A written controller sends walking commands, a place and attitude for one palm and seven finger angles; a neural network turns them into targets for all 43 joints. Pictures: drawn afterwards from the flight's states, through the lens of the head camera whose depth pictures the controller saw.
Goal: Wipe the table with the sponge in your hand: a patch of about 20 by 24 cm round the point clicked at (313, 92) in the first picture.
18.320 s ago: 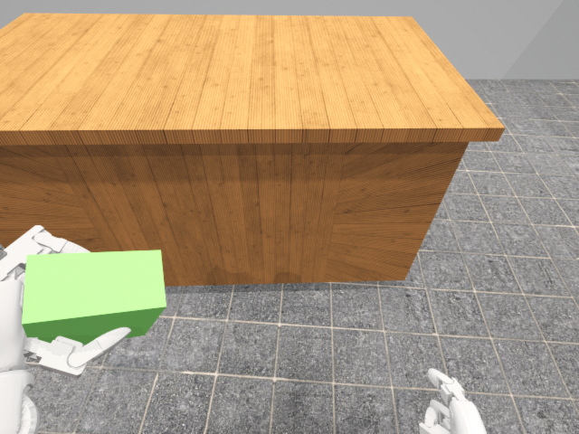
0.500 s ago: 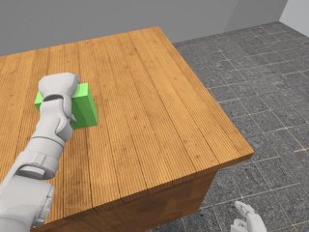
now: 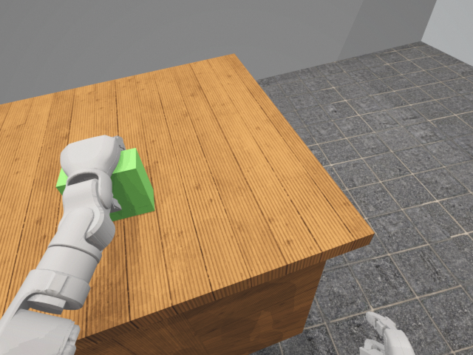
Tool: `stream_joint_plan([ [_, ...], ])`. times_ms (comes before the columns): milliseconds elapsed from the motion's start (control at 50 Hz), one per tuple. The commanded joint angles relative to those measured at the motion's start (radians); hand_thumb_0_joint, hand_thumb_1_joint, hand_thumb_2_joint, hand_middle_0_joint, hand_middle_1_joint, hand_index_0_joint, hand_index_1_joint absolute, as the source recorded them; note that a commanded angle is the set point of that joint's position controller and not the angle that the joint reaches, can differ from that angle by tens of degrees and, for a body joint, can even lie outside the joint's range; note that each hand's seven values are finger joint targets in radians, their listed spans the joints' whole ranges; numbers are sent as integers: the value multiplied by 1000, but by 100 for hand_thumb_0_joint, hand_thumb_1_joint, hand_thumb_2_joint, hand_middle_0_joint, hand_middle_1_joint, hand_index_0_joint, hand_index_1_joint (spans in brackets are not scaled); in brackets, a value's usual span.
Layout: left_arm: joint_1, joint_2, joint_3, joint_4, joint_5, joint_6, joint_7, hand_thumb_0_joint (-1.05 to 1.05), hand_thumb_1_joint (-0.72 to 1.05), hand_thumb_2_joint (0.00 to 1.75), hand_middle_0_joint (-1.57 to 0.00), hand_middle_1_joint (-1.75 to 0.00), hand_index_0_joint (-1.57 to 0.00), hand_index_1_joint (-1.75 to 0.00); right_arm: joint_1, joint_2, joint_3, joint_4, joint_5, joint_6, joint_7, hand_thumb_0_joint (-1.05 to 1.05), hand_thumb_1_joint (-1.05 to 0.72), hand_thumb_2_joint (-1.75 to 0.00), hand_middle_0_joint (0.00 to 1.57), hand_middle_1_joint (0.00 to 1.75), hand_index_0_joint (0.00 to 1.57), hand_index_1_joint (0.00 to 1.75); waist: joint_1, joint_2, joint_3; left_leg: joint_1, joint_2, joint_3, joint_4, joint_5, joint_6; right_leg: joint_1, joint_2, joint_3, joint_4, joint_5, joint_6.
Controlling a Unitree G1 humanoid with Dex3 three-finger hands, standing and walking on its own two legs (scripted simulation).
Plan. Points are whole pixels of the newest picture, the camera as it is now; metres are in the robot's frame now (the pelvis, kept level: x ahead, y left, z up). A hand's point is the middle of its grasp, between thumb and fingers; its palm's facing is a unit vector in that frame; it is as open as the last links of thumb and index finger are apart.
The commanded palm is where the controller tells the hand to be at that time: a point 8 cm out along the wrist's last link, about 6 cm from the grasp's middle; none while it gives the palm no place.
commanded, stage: wipe back along the middle lane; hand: left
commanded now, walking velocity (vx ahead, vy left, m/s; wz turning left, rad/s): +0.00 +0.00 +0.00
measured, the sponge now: (114, 194) +0.37 +0.27 +0.08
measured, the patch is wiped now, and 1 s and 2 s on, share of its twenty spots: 0.65 0.75 0.85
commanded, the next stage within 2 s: slide across to the third lane in 1.16 s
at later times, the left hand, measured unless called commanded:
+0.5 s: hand (102, 197) +0.33 +0.26 +0.12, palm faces +0.05 -0.02 -1.00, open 10.1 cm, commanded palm +0.28 +0.24 +0.15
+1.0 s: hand (105, 221) +0.29 +0.23 +0.12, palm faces +0.10 -0.04 -0.99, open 10.1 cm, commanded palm +0.23 +0.22 +0.14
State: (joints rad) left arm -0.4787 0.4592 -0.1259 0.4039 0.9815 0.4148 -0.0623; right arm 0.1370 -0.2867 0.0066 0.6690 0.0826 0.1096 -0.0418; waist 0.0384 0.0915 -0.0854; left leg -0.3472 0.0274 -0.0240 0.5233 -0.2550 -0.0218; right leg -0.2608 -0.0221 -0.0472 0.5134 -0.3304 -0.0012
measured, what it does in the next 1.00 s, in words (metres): stands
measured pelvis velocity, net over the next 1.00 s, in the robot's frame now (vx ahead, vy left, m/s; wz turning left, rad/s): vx -0.01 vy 0.00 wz -0.01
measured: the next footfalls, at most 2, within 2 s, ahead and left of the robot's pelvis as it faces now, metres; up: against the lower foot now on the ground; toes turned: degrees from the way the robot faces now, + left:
none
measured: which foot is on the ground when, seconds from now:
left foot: down 0.00-1.00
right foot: down 0.00-1.00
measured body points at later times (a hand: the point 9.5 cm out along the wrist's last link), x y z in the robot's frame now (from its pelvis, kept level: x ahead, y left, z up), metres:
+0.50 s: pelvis -0.01 +0.01 +0.00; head -0.01 -0.04 +0.45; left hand +0.33 +0.25 +0.17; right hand +0.19 -0.22 -0.11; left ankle +0.01 +0.14 -0.73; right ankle -0.04 -0.12 -0.73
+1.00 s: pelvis -0.01 +0.00 +0.00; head -0.02 -0.05 +0.44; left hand +0.27 +0.23 +0.17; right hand +0.23 -0.20 -0.09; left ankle +0.01 +0.14 -0.73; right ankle -0.04 -0.12 -0.73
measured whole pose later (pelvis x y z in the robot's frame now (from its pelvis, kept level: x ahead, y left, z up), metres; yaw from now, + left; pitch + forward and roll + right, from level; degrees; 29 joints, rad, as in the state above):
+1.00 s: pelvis -0.01 +0.00 +0.00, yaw -1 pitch +1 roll +0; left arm -0.10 0.41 -0.23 -0.11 1.01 0.57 -0.03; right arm 0.05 -0.26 0.04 0.62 0.09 0.10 0.00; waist 0.10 0.12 -0.09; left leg -0.31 0.02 -0.01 0.57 -0.28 -0.02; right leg -0.23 -0.03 -0.03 0.58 -0.36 0.00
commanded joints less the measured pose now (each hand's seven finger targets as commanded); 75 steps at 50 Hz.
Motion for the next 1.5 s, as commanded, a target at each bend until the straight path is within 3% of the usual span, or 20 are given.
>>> stream_joint_plan([
  [0,-179,188,56,-135,13,-9,-7,0,10,130,-120,-160,-120,-160,-130,-103,-29,-163,1,-45,-1,0,-90,-90,20,30,20,30,15,-122,-219,155,-65,39,-7,307,75,53,43,-16,-55,424,-43],
  [160,-97,199,79,-144,-2,5,-5,0,10,130,-120,-160,-120,-160,-164,-105,-24,-170,2,-44,-5,0,-90,-90,20,30,20,30,29,-120,-189,140,-63,42,-16,267,70,54,41,-6,-67,386,-41],
  [420,53,67,-12,-287,-30,61,7,0,10,130,-120,-160,-120,-160,-202,-92,-17,-192,9,-47,17,0,-90,-90,20,30,20,30,35,-135,-157,146,-52,33,-23,259,64,29,49,-28,-52,334,-41],
  [460,97,94,23,-341,-37,69,13,0,10,130,-120,-160,-120,-160,-222,-94,-19,-201,7,-49,20,0,-90,-90,20,30,20,30,51,-129,-173,154,-50,29,-24,266,64,44,51,-23,-49,338,-44],
  [480,113,30,-32,-364,-44,73,12,0,10,130,-120,-160,-120,-160,-224,-85,-16,-209,8,-53,23,0,-90,-90,20,30,20,30,44,-129,-180,159,-53,32,-20,276,64,47,50,-29,-40,346,-41],
  [620,203,-4,-54,-463,-57,119,23,0,10,130,-120,-160,-120,-160,-259,-77,-11,-213,9,-56,37,0,-90,-90,20,30,20,30,53,-155,-139,154,-44,29,-23,268,60,30,52,-35,-36,338,-39],
  [660,195,46,-13,-475,-44,136,27,0,10,130,-120,-160,-120,-160,-279,-82,-9,-209,7,-54,33,0,-90,-90,20,30,20,30,62,-140,-140,160,-40,26,-24,259,57,27,55,-26,-33,317,-45],
  [680,184,-15,-72,-490,-47,143,24,0,10,130,-120,-160,-120,-160,-278,-73,-3,-218,9,-57,35,0,-90,-90,20,30,20,30,53,-145,-141,159,-45,29,-21,266,59,29,53,-35,-24,323,-42],
  [720,223,-27,-86,-505,-41,152,18,0,10,130,-120,-160,-120,-160,-285,-71,-5,-217,9,-58,40,0,-90,-90,20,30,20,30,56,-141,-143,164,-45,29,-13,270,58,27,52,-32,-23,333,-42],
  [760,241,32,-37,-518,-33,162,16,0,10,130,-120,-160,-120,-160,-299,-77,-4,-213,7,-56,39,0,-90,-90,20,30,20,30,63,-135,-140,163,-41,29,-11,266,57,32,54,-21,-21,334,-46],
  [780,244,-19,-82,-543,-41,163,9,0,10,130,-120,-160,-120,-160,-298,-65,3,-226,9,-59,40,0,-90,-90,20,30,20,30,60,-148,-150,160,-47,32,-6,277,59,43,50,-30,-12,347,-41],
  [860,282,21,-51,-559,-28,172,0,0,10,130,-120,-160,-120,-160,-312,-70,4,-221,6,-56,41,0,-90,-90,20,30,20,30,67,-128,-131,155,-42,29,-3,274,57,36,53,-17,-10,352,-47],
  [880,285,-27,-97,-588,-31,169,-4,0,10,130,-120,-160,-120,-160,-308,-60,8,-234,9,-62,44,0,-90,-90,20,30,20,30,63,-124,-141,156,-46,33,3,283,60,38,50,-24,-2,354,-42],
  [960,345,19,-49,-609,-36,167,-2,0,10,130,-120,-160,-120,-160,-314,-65,1,-232,6,-62,49,0,-90,-90,20,30,20,30,73,-143,-132,147,-40,29,4,260,59,40,53,-15,-7,344,-44],
  [980,348,-22,-84,-619,-36,165,-3,0,10,130,-120,-160,-120,-160,-309,-59,6,-239,8,-66,50,0,-90,-90,20,30,20,30,65,-154,-135,144,-44,36,10,268,60,41,50,-19,1,353,-39],
  [1220,552,-13,-57,-727,-48,154,16,0,10,130,-120,-160,-120,-160,-318,-56,-2,-252,6,-76,61,0,-90,-90,20,30,20,30,78,-167,-101,124,-42,46,25,252,61,44,46,-1,2,371,-30],
  [1260,506,10,-42,-750,-35,155,22,0,10,130,-120,-160,-120,-160,-331,-58,-2,-248,3,-74,57,0,-90,-90,20,30,20,30,76,-157,-88,133,-40,44,23,232,60,23,50,15,-9,345,-37],
  [1280,462,-41,-97,-788,-41,149,23,0,10,130,-120,-160,-120,-160,-326,-46,0,-260,5,-80,58,0,-90,-90,20,30,20,30,65,-154,-107,137,-44,49,26,236,64,24,44,1,-2,341,-31],
  [1420,241,-50,-150,-691,-28,126,38,0,10,130,-120,-160,-120,-160,-335,-42,3,-220,3,-115,30,0,-90,-90,20,30,20,30,55,-142,-58,159,-45,35,-6,123,64,-46,44,6,-46,149,-35],
  [1480,138,-72,-190,-713,-22,112,37,0,10,130,-120,-160,-120,-160,-351,-28,8,-224,4,-145,28,0,-90,-90,20,30,20,30,58,-134,-114,188,-54,33,-6,123,66,-36,42,4,-38,128,-40],
])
